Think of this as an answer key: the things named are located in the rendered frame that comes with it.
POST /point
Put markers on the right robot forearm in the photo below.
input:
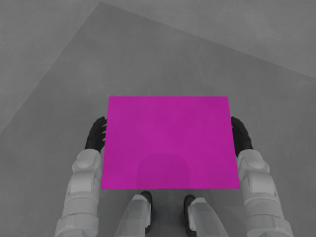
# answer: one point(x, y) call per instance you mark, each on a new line
point(263, 209)

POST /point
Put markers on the carton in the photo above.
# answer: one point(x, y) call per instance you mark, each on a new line
point(169, 143)

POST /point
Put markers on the robot left shin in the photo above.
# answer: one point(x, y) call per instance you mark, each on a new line
point(139, 197)

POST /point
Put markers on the left robot hand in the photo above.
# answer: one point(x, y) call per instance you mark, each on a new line
point(95, 138)

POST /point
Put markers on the right robot hand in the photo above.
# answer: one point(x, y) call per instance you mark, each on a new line
point(241, 138)

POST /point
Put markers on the left robot forearm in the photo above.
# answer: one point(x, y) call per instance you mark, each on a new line
point(79, 215)

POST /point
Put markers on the robot right thigh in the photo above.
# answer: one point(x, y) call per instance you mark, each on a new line
point(205, 221)

